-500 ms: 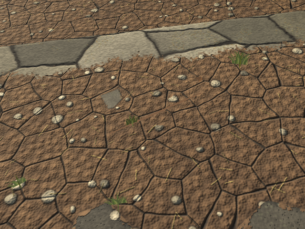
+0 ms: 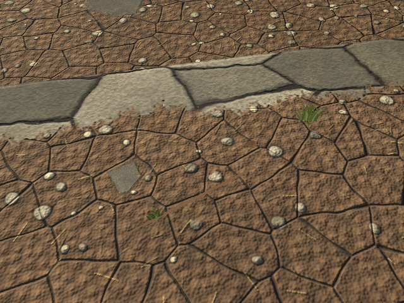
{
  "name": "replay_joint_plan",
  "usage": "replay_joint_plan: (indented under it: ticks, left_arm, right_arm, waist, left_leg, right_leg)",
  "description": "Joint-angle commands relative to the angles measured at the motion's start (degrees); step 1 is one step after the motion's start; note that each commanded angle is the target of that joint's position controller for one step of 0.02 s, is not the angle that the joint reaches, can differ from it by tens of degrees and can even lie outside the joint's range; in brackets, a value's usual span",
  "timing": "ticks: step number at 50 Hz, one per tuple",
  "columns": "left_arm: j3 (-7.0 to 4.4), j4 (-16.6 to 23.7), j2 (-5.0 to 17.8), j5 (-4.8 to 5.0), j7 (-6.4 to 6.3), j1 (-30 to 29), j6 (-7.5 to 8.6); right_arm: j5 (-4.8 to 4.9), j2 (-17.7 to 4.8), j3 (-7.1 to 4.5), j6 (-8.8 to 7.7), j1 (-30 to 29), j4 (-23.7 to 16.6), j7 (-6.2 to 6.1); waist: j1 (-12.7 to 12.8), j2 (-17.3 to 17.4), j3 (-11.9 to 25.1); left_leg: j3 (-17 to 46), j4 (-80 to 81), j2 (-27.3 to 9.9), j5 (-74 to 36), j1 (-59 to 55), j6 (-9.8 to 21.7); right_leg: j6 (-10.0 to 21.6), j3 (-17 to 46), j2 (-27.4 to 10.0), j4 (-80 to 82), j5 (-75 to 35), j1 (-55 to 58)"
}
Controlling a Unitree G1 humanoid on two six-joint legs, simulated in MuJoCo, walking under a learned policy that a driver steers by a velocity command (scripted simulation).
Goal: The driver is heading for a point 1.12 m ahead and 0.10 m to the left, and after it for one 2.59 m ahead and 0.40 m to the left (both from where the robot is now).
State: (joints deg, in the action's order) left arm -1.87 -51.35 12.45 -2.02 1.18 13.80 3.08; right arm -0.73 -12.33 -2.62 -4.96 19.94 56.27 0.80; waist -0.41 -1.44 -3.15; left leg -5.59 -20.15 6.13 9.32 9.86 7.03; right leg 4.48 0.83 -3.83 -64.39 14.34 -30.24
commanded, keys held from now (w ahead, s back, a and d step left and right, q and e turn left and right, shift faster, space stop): w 1.00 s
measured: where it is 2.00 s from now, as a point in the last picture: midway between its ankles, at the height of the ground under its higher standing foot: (214, 196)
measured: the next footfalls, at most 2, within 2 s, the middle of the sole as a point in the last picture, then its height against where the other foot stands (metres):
right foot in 0.36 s outside the picture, level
left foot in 0.90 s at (193, 254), level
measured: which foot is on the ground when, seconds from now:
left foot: down 0.00-0.38, up 0.40-0.88, down 0.90-1.00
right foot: up 0.00-0.34, down 0.36-0.92, up 0.94-1.00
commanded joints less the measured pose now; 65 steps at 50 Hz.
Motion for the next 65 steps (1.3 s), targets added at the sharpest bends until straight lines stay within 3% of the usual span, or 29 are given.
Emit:
replay_joint_plan:
  ticks: [1, 7, 13, 15, 16, 17, 18, 19, 20, 21, 22, 24, 25, 27, 34, 38, 41, 43, 44, 45, 46, 47, 48, 49, 50, 52, 54, 57, 65]
  left_arm:
    - [-0.48, 2.1, 2.6, -0.19, 0.47, 1.1, -0.72]
    - [0.00, 5.7, 1.7, 0.61, 0.83, -12.2, -0.57]
    - [-0.10, 8.3, 2.3, 0.69, 0.73, -19.4, 0.09]
    - [-0.47, 7.7, 2.9, 0.71, 0.42, -16.2, 0.61]
    - [-1.00, 6.0, 3.7, 0.64, -0.01, -11.0, 0.93]
    - [-1.78, 2.7, 4.9, 0.36, -0.57, -1.4, 1.47]
    - [-3.01, 0.0, 8.4, -0.95, -1.30, 9.2, 2.04]
    - [-4.66, -0.8, 14.7, -2.16, -1.53, 15.7, 1.98]
    - [-4.34, -1.1, 12.3, 0.10, -0.84, 13.4, 1.19]
    - [-3.57, -0.6, 9.8, 1.09, -0.58, 6.9, 1.10]
    - [-2.77, -0.1, 6.4, 1.22, -0.28, 2.8, 1.52]
    - [-1.54, -1.2, 2.5, 1.37, -0.46, 0.9, 2.16]
    - [-1.46, -2.0, 2.6, 1.28, -0.59, 2.2, 2.56]
    - [-1.55, -3.9, 3.3, 1.58, -0.68, 5.5, 3.35]
    - [-0.98, -6.5, 4.1, 1.49, -0.90, 12.6, 3.31]
    - [-0.89, -8.3, 4.7, 1.10, -1.49, 16.9, 3.11]
    - [-1.08, -9.3, 5.3, 0.54, -2.14, 17.7, 2.73]
    - [-1.30, -9.3, 6.1, 0.33, -2.43, 15.9, 2.57]
    - [-1.43, -9.4, 6.5, 0.34, -2.41, 15.1, 2.41]
    - [-1.31, -9.2, 6.3, 0.60, -2.25, 14.3, 2.24]
    - [-0.69, -7.3, 4.7, 1.20, -2.04, 13.9, 2.37]
    - [0.10, -6.9, -0.6, 3.35, -1.43, 20.9, 2.25]
    - [-1.43, -7.1, 5.0, 1.69, -1.59, 16.5, 2.05]
    - [-1.66, -5.3, 5.0, 1.52, -1.35, 11.1, 2.27]
    - [-1.53, -4.9, 4.0, 1.35, -1.20, 8.5, 2.46]
    - [-1.41, -5.3, 1.9, 0.03, -0.62, 9.5, 1.06]
    - [-1.40, -5.2, 0.9, -0.29, -0.11, 9.3, -0.04]
    - [-1.51, -2.9, 1.4, -0.27, 0.32, 2.6, -0.93]
    - [-0.53, 2.4, 1.0, 0.82, 0.49, -14.0, -0.73]
  right_arm:
    - [0.21, -5.0, -0.53, -1.36, 2.3, -1.3, -0.13]
    - [0.41, -4.9, -0.03, -1.26, 9.0, 1.0, -0.43]
    - [-0.71, -5.7, 0.08, -0.77, 12.9, 3.2, -1.55]
    - [-0.80, -6.5, -0.07, -0.65, 11.0, 3.4, -1.88]
    - [-0.74, -7.1, -0.20, -0.57, 10.2, 3.5, -1.93]
    - [-0.46, -7.3, -0.19, -0.40, 9.1, 3.5, -1.80]
    - [0.07, -6.4, 0.24, -0.58, 8.1, 2.2, -1.67]
    - [2.52, -0.2, 1.55, -0.64, 13.4, 0.6, -1.05]
    - [1.01, -5.5, -0.06, -0.61, 12.4, 1.6, -1.22]
    - [0.47, -6.0, -0.55, -0.57, 7.1, -0.1, -1.12]
    - [0.20, -4.9, -0.28, -0.82, 3.9, -0.9, -0.84]
    - [-1.12, -3.0, -0.27, 0.54, 3.5, -0.8, -0.24]
    - [-1.42, -1.8, -0.11, 1.26, 4.8, -0.4, 0.22]
    - [-1.61, -1.4, -0.21, 2.05, 3.0, -1.0, 0.70]
    - [-0.70, -1.4, 0.41, 2.38, -14.7, -6.8, 1.10]
    - [-0.48, -1.7, 0.75, 2.19, -21.4, -8.8, 0.92]
    - [-0.54, -2.7, 0.42, 1.65, -23.3, -10.0, 0.80]
    - [-0.51, -3.3, -0.07, 1.06, -19.4, -9.0, 0.42]
    - [-0.57, -4.0, -0.64, 0.68, -13.4, -7.0, 0.00]
    - [-1.04, -5.4, -1.50, 0.11, -3.5, -3.6, -0.55]
    - [-2.50, -10.0, -2.85, -0.36, 7.1, -1.5, -1.23]
    - [-2.75, -14.6, -3.99, -0.02, 9.1, -1.2, -0.97]
    - [-0.36, -11.8, -3.59, 0.75, 4.6, -1.7, -0.49]
    - [0.10, -8.7, -2.64, 0.69, -1.5, -2.6, -0.31]
    - [-0.09, -5.6, -1.85, 0.21, -4.3, -2.8, -0.05]
    - [0.07, -2.2, -0.76, -0.45, -4.7, -1.4, -0.45]
    - [0.13, -2.8, -0.68, -1.32, -1.4, 0.3, -0.67]
    - [0.25, -4.6, -0.84, -1.62, 1.9, 1.5, -0.87]
    - [0.02, -4.2, -0.10, -1.29, 10.2, 3.9, -1.19]
  waist:
    - [1.5, 3.2, -2.4]
    - [-2.4, 3.8, -3.1]
    - [-3.9, 5.0, -3.8]
    - [-1.6, 5.7, -2.5]
    - [0.7, 6.1, 0.2]
    - [4.8, 4.7, 5.1]
    - [8.9, 2.7, 11.6]
    - [7.9, -10.0, 20.6]
    - [7.1, -5.1, 20.4]
    - [4.1, -2.8, 10.5]
    - [2.8, -0.6, 5.6]
    - [-0.7, -0.9, 1.6]
    - [-1.4, -2.7, 2.1]
    - [-2.0, -1.9, 1.1]
    - [1.2, -1.9, -2.5]
    - [3.2, -2.3, -3.3]
    - [2.9, -2.1, -3.9]
    - [0.5, -2.4, -2.0]
    - [-1.9, -2.4, 1.1]
    - [-5.9, -0.6, 6.3]
    - [-9.2, 4.1, 13.6]
    - [-5.8, 16.6, 19.5]
    - [-5.2, 7.4, 15.6]
    - [-2.9, 5.3, 7.6]
    - [-1.6, 2.5, 3.8]
    - [1.6, 3.6, 2.0]
    - [2.4, 4.3, 1.6]
    - [2.0, 4.2, -0.6]
    - [-2.3, 5.1, -3.0]
  left_leg:
    - [14.9, 15.6, -16.6, -3.2, 2.5, 7.0]
    - [10.8, 14.8, -15.1, -11.2, -5.4, 4.3]
    - [10.6, 9.1, -18.2, -24.0, -16.4, 4.9]
    - [9.3, 4.2, -18.5, -35.5, -16.9, 3.7]
    - [8.5, -1.5, -18.0, -43.5, -16.3, 2.9]
    - [6.5, -11.7, -16.1, -45.4, -13.6, 1.8]
    - [5.2, -25.8, -14.0, -31.8, -2.4, 0.7]
    - [0.4, -49.3, -4.6, 2.7, 18.9, -2.6]
    - [7.7, -56.1, -3.0, 19.1, 24.9, -1.6]
    - [8.9, -55.9, -6.6, 13.6, 27.7, -1.2]
    - [8.6, -52.6, -8.6, 9.4, 26.4, -1.3]
    - [7.9, -47.2, -11.1, 6.3, 21.4, -2.0]
    - [7.3, -46.2, -11.1, 6.0, 19.5, -2.6]
    - [6.3, -44.6, -11.4, 4.4, 21.0, -3.5]
    - [2.6, -25.5, -11.7, -8.8, 27.1, -5.4]
    - [1.4, -17.4, -10.0, -9.8, 26.8, -4.4]
    - [1.6, -14.0, -9.2, -5.0, 26.6, -2.5]
    - [0.4, -11.2, -6.7, -0.5, 19.1, -0.6]
    - [-0.5, -9.3, -4.7, 0.5, 11.5, 0.5]
    - [-0.4, -6.4, -4.1, -1.7, -1.0, 2.1]
    - [12.6, -6.0, -16.0, 2.4, -16.5, 5.4]
    - [40.9, 1.1, -31.5, 5.9, -29.7, 13.7]
    - [42.3, 4.5, -28.7, 8.9, -24.8, 12.2]
    - [32.7, 5.5, -26.8, 7.6, -16.7, 10.1]
    - [26.9, 7.5, -24.2, 1.0, -9.9, 8.4]
    - [18.6, 10.0, -19.6, -4.5, -2.5, 5.0]
    - [15.8, 10.7, -18.8, -10.9, -1.0, 5.4]
    - [12.6, 13.1, -17.5, -11.0, -1.5, 5.1]
    - [8.6, 13.2, -16.4, -18.4, -9.1, 3.8]
  right_leg:
    - [-1.5, -0.5, -3.1, 5.2, -6.1, -4.5]
    - [-3.1, -3.5, -1.7, 21.8, -16.7, -7.7]
    - [-1.2, -4.8, 1.0, 30.1, -10.7, -7.6]
    - [0.7, -5.8, 3.2, 33.2, -6.1, -0.8]
    - [1.9, -6.5, 5.2, 34.8, -4.6, 6.4]
    - [3.4, -7.2, 6.7, 38.3, -6.7, 18.0]
    - [6.2, 0.9, -0.9, 38.2, -4.2, 34.0]
    - [14.0, 28.3, -19.2, 41.2, 1.4, 52.1]
    - [14.9, 38.3, -20.3, 47.4, 0.4, 49.0]
    - [12.8, 28.0, -17.5, 48.5, 1.0, 40.4]
    - [11.1, 21.5, -15.1, 50.9, -3.7, 32.3]
    - [6.9, 12.1, -9.4, 54.0, -9.3, 23.1]
    - [7.3, 10.5, -9.3, 54.6, -12.5, 21.5]
    - [7.7, 7.5, -8.1, 55.5, -17.7, 21.0]
    - [6.5, 2.2, -5.5, 57.7, -23.1, 24.3]
    - [6.8, 2.0, -7.2, 56.8, -25.6, 30.9]
    - [6.9, 2.3, -9.5, 53.8, -31.0, 36.7]
    - [5.8, 0.8, -9.4, 47.8, -43.0, 37.2]
    - [5.0, -0.1, -8.6, 40.8, -49.4, 36.7]
    - [3.9, -2.2, -6.1, 29.6, -47.7, 32.4]
    - [2.7, -4.1, -3.3, 12.7, -29.4, 20.1]
    - [0.3, -6.0, 8.1, -8.4, 13.9, -0.5]
    - [1.3, 1.9, 5.6, -12.2, 13.5, -5.5]
    - [1.5, 2.0, 2.9, -10.6, 7.7, -7.2]
    - [1.4, 1.8, 1.0, -7.5, 4.0, -5.1]
    - [0.4, 1.4, -1.1, -2.6, 1.5, 0.3]
    - [-0.7, 0.3, -1.1, -0.6, 1.0, 1.3]
    - [-2.1, -1.2, -2.3, 4.5, -4.4, -4.1]
    - [-2.8, -4.7, -0.6, 24.5, -14.6, -7.0]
